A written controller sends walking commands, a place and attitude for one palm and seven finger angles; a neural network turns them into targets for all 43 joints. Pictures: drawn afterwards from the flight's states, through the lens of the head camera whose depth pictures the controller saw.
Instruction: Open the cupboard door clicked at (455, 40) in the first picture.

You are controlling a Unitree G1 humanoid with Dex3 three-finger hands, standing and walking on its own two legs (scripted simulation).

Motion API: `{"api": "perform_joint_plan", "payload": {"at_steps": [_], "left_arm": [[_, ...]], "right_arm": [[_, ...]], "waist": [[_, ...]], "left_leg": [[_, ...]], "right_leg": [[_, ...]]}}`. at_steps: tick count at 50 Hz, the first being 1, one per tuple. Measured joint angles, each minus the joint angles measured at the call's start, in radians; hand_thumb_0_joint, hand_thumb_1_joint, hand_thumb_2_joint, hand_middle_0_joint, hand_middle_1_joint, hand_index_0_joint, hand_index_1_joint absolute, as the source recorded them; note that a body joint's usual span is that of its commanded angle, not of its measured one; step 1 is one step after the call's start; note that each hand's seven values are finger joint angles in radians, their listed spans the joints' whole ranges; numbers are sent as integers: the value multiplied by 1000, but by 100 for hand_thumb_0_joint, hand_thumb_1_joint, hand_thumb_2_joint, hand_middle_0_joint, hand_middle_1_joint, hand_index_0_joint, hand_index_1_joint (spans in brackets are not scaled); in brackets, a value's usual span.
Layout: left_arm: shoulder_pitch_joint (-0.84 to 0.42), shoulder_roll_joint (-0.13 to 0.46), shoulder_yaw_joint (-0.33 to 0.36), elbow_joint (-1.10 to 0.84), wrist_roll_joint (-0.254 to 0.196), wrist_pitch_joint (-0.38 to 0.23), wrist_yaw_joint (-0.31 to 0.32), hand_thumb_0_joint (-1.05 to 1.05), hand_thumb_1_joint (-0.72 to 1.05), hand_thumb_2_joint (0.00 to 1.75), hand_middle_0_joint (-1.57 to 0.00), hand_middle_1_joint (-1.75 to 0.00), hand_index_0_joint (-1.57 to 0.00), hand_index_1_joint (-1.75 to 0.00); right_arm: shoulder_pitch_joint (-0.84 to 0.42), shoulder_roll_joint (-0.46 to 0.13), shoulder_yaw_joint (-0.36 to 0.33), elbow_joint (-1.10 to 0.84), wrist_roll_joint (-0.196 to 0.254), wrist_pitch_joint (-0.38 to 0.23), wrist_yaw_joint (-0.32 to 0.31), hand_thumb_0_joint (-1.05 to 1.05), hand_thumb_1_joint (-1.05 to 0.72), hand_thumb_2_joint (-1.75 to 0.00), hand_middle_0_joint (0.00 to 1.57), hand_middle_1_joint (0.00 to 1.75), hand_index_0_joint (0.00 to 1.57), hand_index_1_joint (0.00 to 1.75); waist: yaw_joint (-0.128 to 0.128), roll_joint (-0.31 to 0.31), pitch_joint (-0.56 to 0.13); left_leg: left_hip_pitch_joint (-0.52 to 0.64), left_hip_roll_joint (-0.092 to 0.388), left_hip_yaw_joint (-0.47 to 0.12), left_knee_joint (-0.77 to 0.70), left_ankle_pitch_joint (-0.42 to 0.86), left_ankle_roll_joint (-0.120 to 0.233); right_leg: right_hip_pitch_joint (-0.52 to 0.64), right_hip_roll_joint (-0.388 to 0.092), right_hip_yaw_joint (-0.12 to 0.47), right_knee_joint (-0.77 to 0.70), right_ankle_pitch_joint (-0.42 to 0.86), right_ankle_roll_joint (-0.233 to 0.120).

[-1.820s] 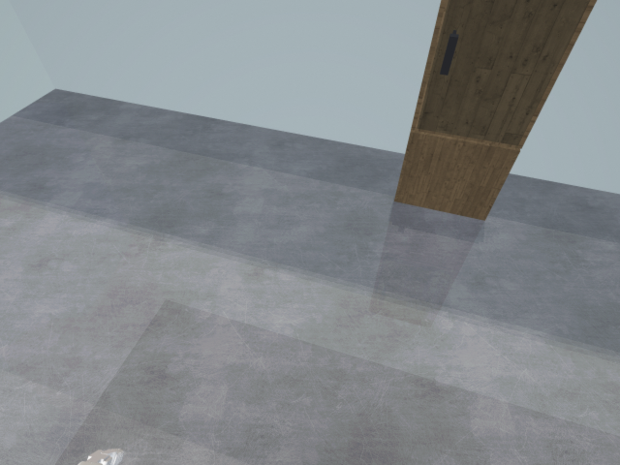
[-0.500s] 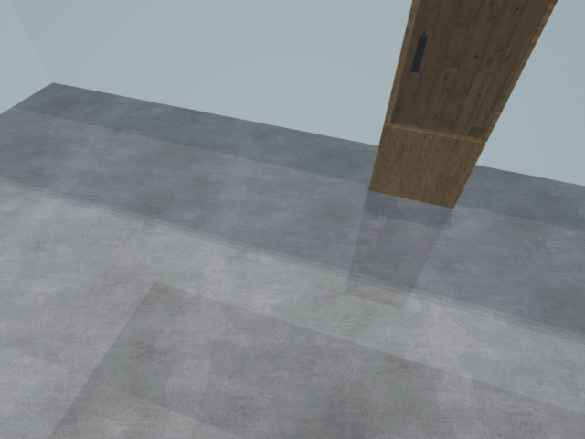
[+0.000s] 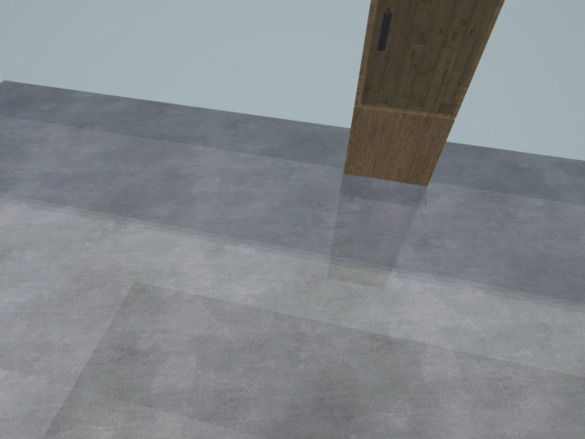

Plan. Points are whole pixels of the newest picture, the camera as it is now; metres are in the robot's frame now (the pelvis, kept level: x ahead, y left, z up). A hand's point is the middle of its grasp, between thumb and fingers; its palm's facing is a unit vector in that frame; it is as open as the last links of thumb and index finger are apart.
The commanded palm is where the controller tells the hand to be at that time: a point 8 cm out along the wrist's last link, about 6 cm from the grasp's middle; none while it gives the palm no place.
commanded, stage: walk to a spot facing it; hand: left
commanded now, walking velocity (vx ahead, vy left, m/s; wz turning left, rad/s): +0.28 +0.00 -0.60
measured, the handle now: (384, 29) +1.39 -0.23 -0.03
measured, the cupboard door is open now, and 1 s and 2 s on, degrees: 0 0 0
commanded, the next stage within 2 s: turn to face it in 1.64 s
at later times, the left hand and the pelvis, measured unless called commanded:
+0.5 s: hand (154, 411) +0.18 +0.24 -0.17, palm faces -0.21 -0.96 -0.20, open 7.4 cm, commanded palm none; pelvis +0.10 +0.04 +0.01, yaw -16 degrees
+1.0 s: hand (297, 268) +0.47 +0.03 -0.17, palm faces -0.57 -0.80 -0.18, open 7.3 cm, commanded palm none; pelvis +0.28 -0.07 -0.01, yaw -33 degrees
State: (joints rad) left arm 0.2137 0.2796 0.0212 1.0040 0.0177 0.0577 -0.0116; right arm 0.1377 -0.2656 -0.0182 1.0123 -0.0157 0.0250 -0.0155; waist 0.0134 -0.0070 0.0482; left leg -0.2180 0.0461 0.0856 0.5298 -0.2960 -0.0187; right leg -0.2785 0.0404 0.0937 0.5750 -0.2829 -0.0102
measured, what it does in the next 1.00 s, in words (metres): walks ahead, turning right: left foot, then right foot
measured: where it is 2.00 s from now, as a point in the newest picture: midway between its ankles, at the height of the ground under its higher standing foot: (371, 332)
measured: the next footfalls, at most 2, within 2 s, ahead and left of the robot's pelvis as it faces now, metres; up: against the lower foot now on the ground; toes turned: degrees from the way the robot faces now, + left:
left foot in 0.32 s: +0.12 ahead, +0.13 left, +0.00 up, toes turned -5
right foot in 0.82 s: +0.31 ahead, -0.18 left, +0.00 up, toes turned -35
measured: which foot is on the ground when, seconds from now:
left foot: down 0.00-0.10, up 0.12-0.30, down 0.32-0.80, up 0.82-1.00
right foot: down 0.00-0.34, up 0.36-0.80, down 0.82-1.00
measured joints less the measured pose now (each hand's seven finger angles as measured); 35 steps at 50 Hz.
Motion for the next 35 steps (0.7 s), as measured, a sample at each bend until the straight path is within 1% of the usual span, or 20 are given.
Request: {"api": "perform_joint_plan", "payload": {"at_steps": [3, 5, 6, 8, 9, 10, 12, 14, 16, 17, 18, 19, 20, 22, 23, 25, 28, 30, 33, 35], "left_arm": [[39, -30, 7, -26, 6, -1, -16, 1, 91, 90, -20, -30, -20, -30], [68, -46, 12, -44, 10, -14, -21, 1, 91, 90, -20, -30, -20, -30], [81, -55, 13, -49, 10, -24, -19, 0, 91, 90, -20, -30, -20, -30], [102, -76, 13, -50, 6, -40, -10, 0, 91, 90, -20, -30, -20, -30], [114, -85, 13, -49, 6, -47, -6, 0, 91, 90, -20, -30, -20, -30], [126, -91, 13, -47, 7, -52, -3, 0, 91, 90, -20, -30, -20, -30], [148, -96, 15, -37, 8, -56, -1, 0, 90, 90, -20, -30, -20, -30], [166, -92, 20, -25, 6, -53, -2, 0, 90, 90, -20, -30, -21, -30], [183, -83, 28, -16, 3, -44, -5, 0, 90, 90, -20, -30, -21, -30], [188, -77, 33, -13, 1, -37, -7, 1, 90, 90, -20, -30, -21, -30], [184, -71, 41, -5, -1, -29, -9, 1, 90, 90, -20, -30, -21, -30], [176, -64, 48, 3, 0, -21, -11, 1, 90, 90, -20, -30, -21, -30], [166, -55, 55, 8, 3, -16, -14, 1, 90, 90, -20, -30, -20, -30], [137, -34, 69, 5, 10, -13, -24, 1, 91, 90, -20, -30, -20, -30], [121, -24, 75, -3, 13, -13, -29, 1, 91, 90, -20, -30, -20, -30], [85, -9, 83, -24, 16, -17, -33, 1, 91, 90, -20, -30, -20, -29], [30, 1, 89, -56, 16, -18, -35, 1, 91, 90, -19, -30, -20, -29], [-9, 0, 88, -71, 17, -14, -36, 1, 91, 90, -19, -30, -20, -29], [-72, -9, 80, -85, 17, -10, -40, 1, 91, 90, -19, -30, -19, -29], [-114, -19, 72, -93, 16, -12, -42, 1, 91, 90, -19, -30, -19, -29]], "right_arm": [[45, 12, -7, -8, -3, 6, 11, 1, -90, -90, 21, 30, 21, 30], [75, 14, -13, -7, -2, 9, 15, 1, -90, -90, 21, 30, 21, 30], [85, 14, -16, -3, 0, 10, 16, 1, -90, -90, 21, 30, 21, 30], [95, 11, -21, 5, 1, 9, 14, 1, -90, -90, 21, 30, 21, 30], [94, 10, -23, 4, 1, 6, 14, 1, -91, -90, 20, 30, 21, 30], [90, 11, -25, 0, 1, 0, 14, 1, -91, -90, 20, 30, 21, 30], [79, 18, -26, -18, 4, -15, 14, 1, -91, -90, 20, 30, 21, 30], [66, 27, -25, -43, 8, -31, 13, 1, -91, -90, 20, 30, 20, 30], [58, 35, -21, -71, 11, -52, 11, 1, -91, -90, 20, 30, 20, 30], [57, 38, -19, -85, 9, -65, 8, 1, -91, -90, 20, 30, 20, 30], [56, 43, -19, -93, 5, -76, 5, 1, -91, -90, 20, 30, 21, 30], [59, 50, -17, -97, 1, -82, 4, 1, -91, -90, 20, 30, 21, 30], [67, 57, -14, -98, -1, -84, 4, 1, -91, -90, 20, 30, 21, 30], [95, 73, -9, -90, -4, -88, 1, 1, -91, -90, 20, 30, 21, 30], [111, 80, -6, -81, -5, -90, -1, 1, -91, -90, 20, 30, 21, 30], [144, 92, -2, -60, -5, -95, -5, 1, -90, -90, 20, 30, 21, 30], [193, 105, 0, -26, -5, -98, -10, 1, -90, -90, 20, 30, 21, 30], [223, 111, -1, -5, -6, -98, -11, 1, -90, -90, 20, 30, 21, 30], [265, 114, -4, 25, -10, -96, -13, 1, -90, -90, 20, 30, 21, 30], [291, 113, -7, 41, -14, -93, -12, 1, -91, -90, 20, 30, 21, 30]], "waist": [[3, 12, -17], [7, 18, -30], [9, 19, -33], [16, 24, -33], [20, 23, -31], [24, 17, -29], [28, 0, -25], [29, -19, -24], [23, -30, -29], [17, -32, -33], [13, -37, -32], [12, -40, -32], [10, -41, -36], [6, -41, -43], [6, -41, -44], [5, -40, -42], [-1, -34, -33], [-11, -29, -20], [-33, -20, 9], [-52, -13, 32]], "left_leg": [[-24, 21, 14, 68, -71, 3], [-51, 28, 11, 137, -166, 6], [-72, 22, -1, 192, -205, 4], [-124, 1, -35, 320, -236, -1], [-146, -9, -45, 359, -237, -4], [-160, -18, -47, 368, -237, -5], [-170, -30, -45, 317, -219, -7], [-155, -39, -44, 216, -161, -8], [-105, -39, -39, 71, -91, -8], [-89, -34, -24, 35, -22, 6], [-84, -30, -6, 46, 9, 22], [-70, -24, 15, 55, -2, 35], [-49, -17, 32, 48, -20, 44], [4, -3, 59, -1, -36, 48], [32, 2, 72, -33, -32, 46], [83, 11, 98, -91, -22, 40], [148, 20, 139, -149, -28, 34], [188, 26, 165, -173, -41, 28], [247, 34, 206, -200, -69, 13], [284, 42, 234, -205, -95, -1]], "right_leg": [[-29, 18, 6, 62, -78, -9], [-42, 28, 9, 79, -57, -18], [-47, 31, 10, 85, -45, -20], [-34, 36, 15, 66, -51, -22], [-22, 36, 24, 43, -47, -23], [-11, 35, 38, 20, -39, -22], [9, 28, 69, -21, -22, -14], [24, 22, 101, -43, -17, -1], [22, 27, 130, -21, -38, 11], [4, 30, 132, 27, -76, -1], [-28, 24, 107, 111, -133, -4], [-67, 15, 68, 212, -169, -4], [-108, 3, 25, 309, -176, -3], [-185, -28, -50, 461, -125, 6], [-219, -45, -77, 511, -84, 12], [-276, -73, -108, 566, -12, 24], [-341, -103, -126, 579, 59, 37], [-366, -119, -138, 541, 89, 40], [-367, -128, -170, 403, 111, 33], [-347, -119, -199, 282, 108, 18]]}}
